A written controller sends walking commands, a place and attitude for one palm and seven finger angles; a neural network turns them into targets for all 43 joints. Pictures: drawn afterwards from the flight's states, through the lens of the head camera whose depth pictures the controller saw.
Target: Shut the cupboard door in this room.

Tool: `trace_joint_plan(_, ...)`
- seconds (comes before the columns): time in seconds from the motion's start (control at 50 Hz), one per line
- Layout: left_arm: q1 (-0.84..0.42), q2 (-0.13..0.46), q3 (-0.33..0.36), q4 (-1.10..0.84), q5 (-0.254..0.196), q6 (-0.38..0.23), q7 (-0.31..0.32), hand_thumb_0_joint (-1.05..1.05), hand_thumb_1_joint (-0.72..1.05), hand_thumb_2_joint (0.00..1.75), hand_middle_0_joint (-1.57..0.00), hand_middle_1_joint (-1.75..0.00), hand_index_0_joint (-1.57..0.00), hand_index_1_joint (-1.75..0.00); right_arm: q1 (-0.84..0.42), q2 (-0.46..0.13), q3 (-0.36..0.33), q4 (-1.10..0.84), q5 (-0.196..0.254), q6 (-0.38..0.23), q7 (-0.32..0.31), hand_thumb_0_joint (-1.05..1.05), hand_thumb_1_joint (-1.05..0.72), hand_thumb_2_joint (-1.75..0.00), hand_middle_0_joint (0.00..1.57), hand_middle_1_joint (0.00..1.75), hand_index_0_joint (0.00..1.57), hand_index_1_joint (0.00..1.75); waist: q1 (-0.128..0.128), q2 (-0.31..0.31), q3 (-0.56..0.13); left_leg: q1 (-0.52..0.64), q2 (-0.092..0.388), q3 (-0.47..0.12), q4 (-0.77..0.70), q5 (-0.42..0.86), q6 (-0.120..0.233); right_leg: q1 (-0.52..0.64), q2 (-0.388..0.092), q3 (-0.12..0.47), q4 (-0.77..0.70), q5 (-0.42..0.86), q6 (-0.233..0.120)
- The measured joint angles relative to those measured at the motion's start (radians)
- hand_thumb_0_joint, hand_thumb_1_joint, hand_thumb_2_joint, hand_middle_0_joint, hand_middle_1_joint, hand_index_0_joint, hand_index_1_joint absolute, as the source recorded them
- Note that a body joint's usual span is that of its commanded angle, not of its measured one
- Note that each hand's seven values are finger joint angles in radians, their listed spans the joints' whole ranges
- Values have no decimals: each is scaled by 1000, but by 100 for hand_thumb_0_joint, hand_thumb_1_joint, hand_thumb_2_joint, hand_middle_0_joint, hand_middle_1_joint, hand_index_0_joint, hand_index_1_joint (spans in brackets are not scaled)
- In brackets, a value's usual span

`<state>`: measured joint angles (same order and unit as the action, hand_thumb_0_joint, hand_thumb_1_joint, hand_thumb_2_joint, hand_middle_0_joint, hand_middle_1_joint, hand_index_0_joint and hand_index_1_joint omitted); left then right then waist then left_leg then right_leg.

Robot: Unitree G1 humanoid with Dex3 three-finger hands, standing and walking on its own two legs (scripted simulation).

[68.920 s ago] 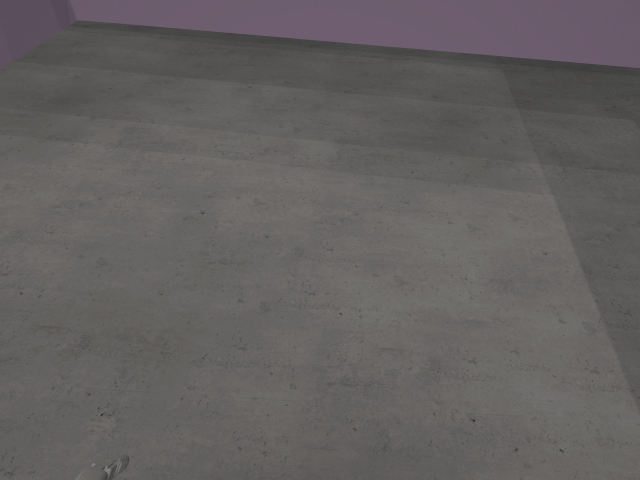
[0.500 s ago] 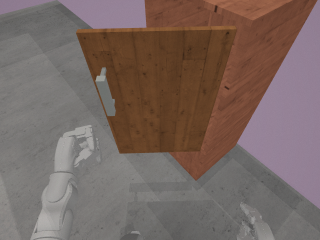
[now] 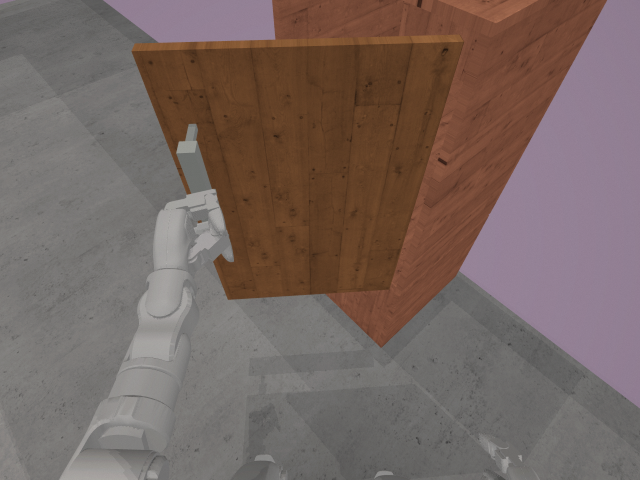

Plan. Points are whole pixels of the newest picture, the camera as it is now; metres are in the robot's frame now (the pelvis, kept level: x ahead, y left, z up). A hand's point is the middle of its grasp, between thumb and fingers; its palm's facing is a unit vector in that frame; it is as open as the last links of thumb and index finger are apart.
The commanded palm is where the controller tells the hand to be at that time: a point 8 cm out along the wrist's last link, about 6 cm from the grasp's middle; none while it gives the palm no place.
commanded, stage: bring the fist close to the handle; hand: left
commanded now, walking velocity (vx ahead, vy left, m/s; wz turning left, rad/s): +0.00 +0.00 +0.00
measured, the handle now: (201, 176) +0.51 +0.18 +0.08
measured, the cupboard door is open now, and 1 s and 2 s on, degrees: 52 47 34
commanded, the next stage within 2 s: push the door shut along its arc in 0.44 s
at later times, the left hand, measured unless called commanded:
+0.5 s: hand (222, 222) +0.42 +0.14 +0.08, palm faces +0.11 -0.99 -0.02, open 3.1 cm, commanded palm +0.39 +0.19 +0.08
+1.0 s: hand (219, 196) +0.46 +0.15 +0.08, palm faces +0.00 -1.00 -0.02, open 3.1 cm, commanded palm +0.45 +0.18 +0.08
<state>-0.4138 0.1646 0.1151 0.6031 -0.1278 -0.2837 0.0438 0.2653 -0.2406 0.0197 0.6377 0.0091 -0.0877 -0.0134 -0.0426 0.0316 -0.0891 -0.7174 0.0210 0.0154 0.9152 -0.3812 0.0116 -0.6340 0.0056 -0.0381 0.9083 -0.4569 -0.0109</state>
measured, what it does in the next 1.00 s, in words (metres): stands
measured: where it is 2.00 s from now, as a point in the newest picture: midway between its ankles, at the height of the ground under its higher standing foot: outside the picture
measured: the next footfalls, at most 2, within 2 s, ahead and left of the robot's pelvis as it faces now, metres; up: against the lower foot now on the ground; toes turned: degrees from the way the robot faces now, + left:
none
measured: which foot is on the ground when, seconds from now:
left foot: down 0.00-1.00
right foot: down 0.00-1.00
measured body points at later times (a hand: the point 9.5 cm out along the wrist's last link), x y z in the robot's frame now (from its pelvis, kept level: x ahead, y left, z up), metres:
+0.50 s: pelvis +0.00 -0.01 +0.00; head +0.06 -0.01 +0.45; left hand +0.41 +0.19 +0.08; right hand +0.08 -0.27 -0.12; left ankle +0.04 +0.11 -0.69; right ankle +0.00 -0.11 -0.69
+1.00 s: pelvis +0.00 +0.00 -0.01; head +0.08 +0.01 +0.43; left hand +0.45 +0.20 +0.09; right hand +0.06 -0.26 -0.13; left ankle +0.04 +0.11 -0.69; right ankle +0.00 -0.11 -0.69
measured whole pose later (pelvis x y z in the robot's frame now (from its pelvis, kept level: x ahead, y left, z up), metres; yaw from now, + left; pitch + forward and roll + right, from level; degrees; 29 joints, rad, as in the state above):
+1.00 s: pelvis +0.00 +0.00 -0.01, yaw +0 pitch +15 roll -2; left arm -0.79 0.31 0.23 1.07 -0.14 -0.40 -0.13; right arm 0.33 -0.26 0.01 0.67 0.01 -0.03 -0.01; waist -0.08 0.03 -0.10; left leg -0.84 0.03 0.00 0.97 -0.39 0.01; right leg -0.75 0.01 -0.05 0.95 -0.46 -0.01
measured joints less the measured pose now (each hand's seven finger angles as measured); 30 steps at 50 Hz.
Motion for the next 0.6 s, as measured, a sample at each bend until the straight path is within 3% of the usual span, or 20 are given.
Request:
trace_joint_plan(0.18, -108, 22, 58, 130, 16, -66, 14, 2, 90, 90, -130, -150, -130, -150, 39, -3, -13, 20, -10, 22, 13, 0, -90, -90, 20, 30, 20, 30, -18, 3, -13, -29, 10, 9, 7, -1, -3, -37, 9, 10, 12, 2, -4)
trace_joint_plan(0.32, -93, 33, 92, 180, -2, -61, -15, 2, 90, 90, -130, -150, -130, -150, 76, -11, -19, 16, -6, 49, 14, 1, -90, -90, 20, 30, 20, 30, -19, 4, -10, -13, 13, 13, -16, 8, -6, -25, 13, 14, -7, 10, -7)
trace_joint_plan(0.46, -85, 36, 86, 161, 1, -125, -23, 2, 90, 90, -130, -150, -130, -150, 69, -15, -28, 28, -6, 44, 11, 1, -90, -90, 20, 30, 20, 30, -15, -1, -7, -21, 15, 4, -4, 4, -9, -29, 15, 6, 1, 6, -10)
trace_joint_plan(0.6, -126, 47, 88, 216, -6, -89, -46, 2, 90, 90, -131, -150, -131, -150, 41, -14, -24, 15, 0, 51, 7, 0, -91, -90, 20, 30, 20, 30, -19, -1, -6, -25, 14, 3, -8, 7, -7, -31, 14, 4, -6, 10, -9)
